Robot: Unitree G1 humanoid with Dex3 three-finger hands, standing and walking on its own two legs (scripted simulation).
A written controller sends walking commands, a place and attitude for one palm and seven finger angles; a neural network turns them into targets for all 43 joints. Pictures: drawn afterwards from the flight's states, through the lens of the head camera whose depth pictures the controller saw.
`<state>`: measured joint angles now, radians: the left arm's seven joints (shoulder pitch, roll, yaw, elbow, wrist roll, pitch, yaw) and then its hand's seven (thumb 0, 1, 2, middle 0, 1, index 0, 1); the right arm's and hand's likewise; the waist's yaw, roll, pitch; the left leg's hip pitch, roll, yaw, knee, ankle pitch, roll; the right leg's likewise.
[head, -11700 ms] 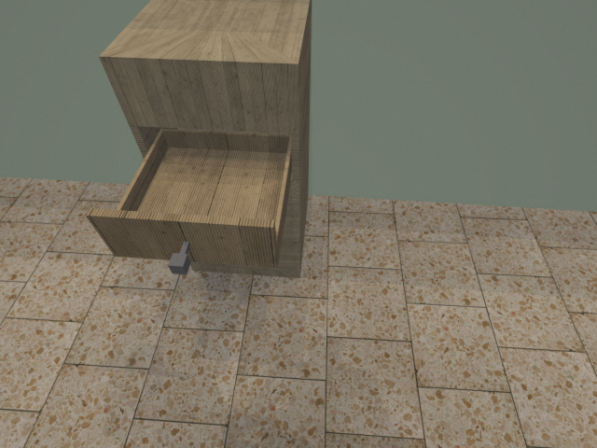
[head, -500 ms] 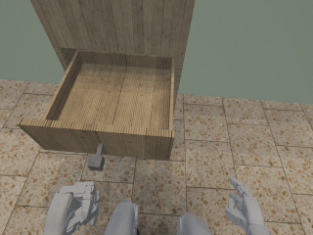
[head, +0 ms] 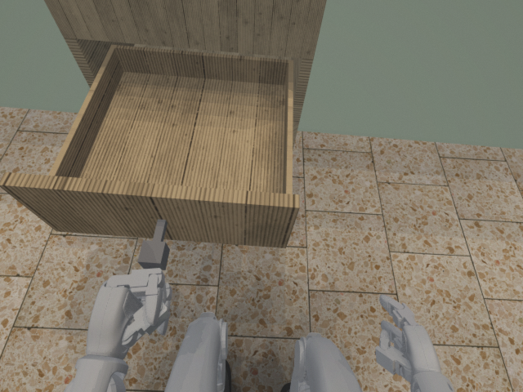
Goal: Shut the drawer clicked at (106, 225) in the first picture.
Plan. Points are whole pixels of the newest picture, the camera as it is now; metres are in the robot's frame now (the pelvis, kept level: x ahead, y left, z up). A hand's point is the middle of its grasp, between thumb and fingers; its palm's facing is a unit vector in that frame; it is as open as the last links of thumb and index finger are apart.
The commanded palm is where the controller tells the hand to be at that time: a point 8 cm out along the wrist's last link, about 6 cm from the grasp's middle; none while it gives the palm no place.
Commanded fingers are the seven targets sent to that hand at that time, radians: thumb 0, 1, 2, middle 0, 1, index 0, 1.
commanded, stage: bring the fist close to the handle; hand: left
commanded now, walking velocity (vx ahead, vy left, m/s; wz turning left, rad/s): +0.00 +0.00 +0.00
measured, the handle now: (157, 243) +0.32 +0.18 +0.01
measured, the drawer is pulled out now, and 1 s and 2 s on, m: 0.30 0.30 0.17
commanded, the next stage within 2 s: push the drawer shut in 0.44 s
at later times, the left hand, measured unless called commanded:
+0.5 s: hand (170, 309) +0.23 +0.14 +0.02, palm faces -0.04 -1.00 +0.01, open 3.3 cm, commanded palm +0.21 +0.19 +0.02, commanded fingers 0.00 0.90 0.90 -1.40 -1.60 -1.40 -1.60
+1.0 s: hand (179, 288) +0.26 +0.13 +0.02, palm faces -0.04 -1.00 -0.02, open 3.3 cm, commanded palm +0.27 +0.19 +0.02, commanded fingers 0.00 0.90 0.90 -1.40 -1.60 -1.40 -1.60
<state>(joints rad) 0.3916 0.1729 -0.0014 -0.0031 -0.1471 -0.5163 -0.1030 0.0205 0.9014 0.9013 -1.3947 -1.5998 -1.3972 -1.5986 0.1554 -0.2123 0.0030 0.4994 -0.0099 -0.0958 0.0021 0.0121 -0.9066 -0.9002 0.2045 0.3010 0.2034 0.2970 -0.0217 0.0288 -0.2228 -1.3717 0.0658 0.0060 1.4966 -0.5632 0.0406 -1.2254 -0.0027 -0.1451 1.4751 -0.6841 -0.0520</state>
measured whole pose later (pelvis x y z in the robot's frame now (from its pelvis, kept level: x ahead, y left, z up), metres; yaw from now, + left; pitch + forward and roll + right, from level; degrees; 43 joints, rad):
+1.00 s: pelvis +0.00 +0.00 +0.00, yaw +0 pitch +26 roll -4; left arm 0.24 0.19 -0.04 0.09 -0.12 -0.50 -0.05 0.02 0.90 0.90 -1.41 -1.60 -1.43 -1.60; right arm 0.17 -0.23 0.03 0.52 -0.01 -0.03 0.01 0.01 -0.91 -0.90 0.20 0.30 0.20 0.30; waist -0.02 0.04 -0.21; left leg -1.39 0.06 0.00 1.49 -0.55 0.04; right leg -1.24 0.00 -0.15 1.47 -0.68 -0.06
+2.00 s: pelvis -0.02 +0.01 +0.00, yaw -1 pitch +26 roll -4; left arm -0.39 0.21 0.09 0.63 -0.09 -0.51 -0.03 0.02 0.90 0.90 -1.42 -1.60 -1.41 -1.60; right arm 0.19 -0.24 0.04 0.60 -0.01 0.02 0.00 0.01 -0.91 -0.90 0.21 0.30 0.20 0.30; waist -0.09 0.04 -0.19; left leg -1.42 0.06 0.03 1.47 -0.51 0.06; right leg -1.29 -0.01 -0.12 1.46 -0.62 -0.03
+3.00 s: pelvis -0.03 +0.01 -0.02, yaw -4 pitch +31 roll -6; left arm -0.90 0.42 0.35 1.10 0.00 -0.50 -0.10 0.02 0.90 0.90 -1.43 -1.60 -1.42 -1.60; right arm 0.27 -0.25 0.07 0.61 -0.05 0.07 0.01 0.00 -0.91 -0.90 0.21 0.30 0.20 0.30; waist -0.21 0.05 -0.17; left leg -1.58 0.10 0.01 1.55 -0.52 0.06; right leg -1.44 0.03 -0.13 1.52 -0.62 -0.04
